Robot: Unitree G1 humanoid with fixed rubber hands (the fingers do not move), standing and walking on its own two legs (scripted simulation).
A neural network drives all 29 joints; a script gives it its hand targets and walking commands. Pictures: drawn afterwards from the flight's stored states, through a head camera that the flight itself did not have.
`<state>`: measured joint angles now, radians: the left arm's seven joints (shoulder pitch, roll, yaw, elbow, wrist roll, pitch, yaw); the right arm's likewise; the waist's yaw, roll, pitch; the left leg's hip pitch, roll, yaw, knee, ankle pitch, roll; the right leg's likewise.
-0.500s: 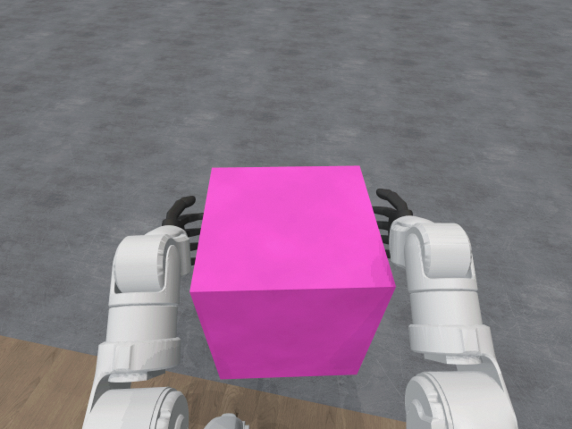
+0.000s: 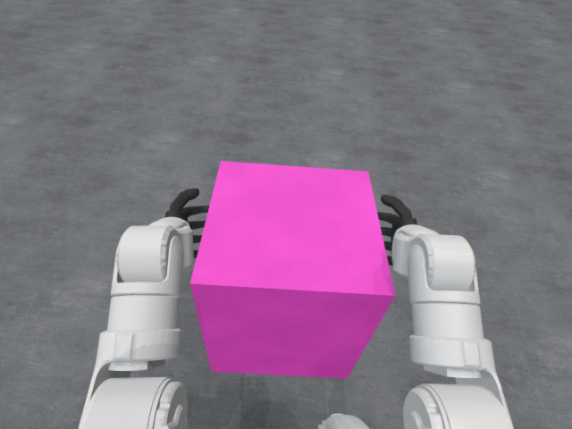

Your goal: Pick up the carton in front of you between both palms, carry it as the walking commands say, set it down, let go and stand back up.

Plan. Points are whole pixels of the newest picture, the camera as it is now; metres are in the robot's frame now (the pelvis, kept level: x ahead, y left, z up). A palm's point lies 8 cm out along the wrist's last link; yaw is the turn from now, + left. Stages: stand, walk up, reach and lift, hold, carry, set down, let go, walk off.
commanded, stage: carry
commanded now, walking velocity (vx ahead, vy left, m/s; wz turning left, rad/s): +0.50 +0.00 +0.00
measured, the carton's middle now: (287, 275) +0.35 -0.01 +0.01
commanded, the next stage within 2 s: none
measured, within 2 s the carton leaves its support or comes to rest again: neither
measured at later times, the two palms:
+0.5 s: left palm (205, 108) +0.65 +0.13 +0.09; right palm (363, 103) +0.67 -0.17 +0.09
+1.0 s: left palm (198, 52) +0.88 +0.17 +0.08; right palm (330, 54) +0.87 -0.13 +0.09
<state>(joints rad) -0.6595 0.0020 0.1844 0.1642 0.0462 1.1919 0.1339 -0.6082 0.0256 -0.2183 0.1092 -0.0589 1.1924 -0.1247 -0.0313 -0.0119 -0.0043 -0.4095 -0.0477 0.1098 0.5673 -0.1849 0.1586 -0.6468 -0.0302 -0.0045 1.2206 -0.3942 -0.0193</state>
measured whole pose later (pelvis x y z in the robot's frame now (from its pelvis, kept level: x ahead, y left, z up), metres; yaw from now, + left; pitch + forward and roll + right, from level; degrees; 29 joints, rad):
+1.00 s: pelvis +0.61 +0.02 +0.01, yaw -1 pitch +5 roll -1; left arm -0.18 -0.14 0.13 -0.25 0.12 1.19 0.09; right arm -0.18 0.14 -0.13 -0.25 -0.10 1.19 -0.10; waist -0.02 -0.01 -0.11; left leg -0.21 0.03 0.18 0.33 -0.20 0.05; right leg -0.55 -0.08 -0.08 0.90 -0.30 0.02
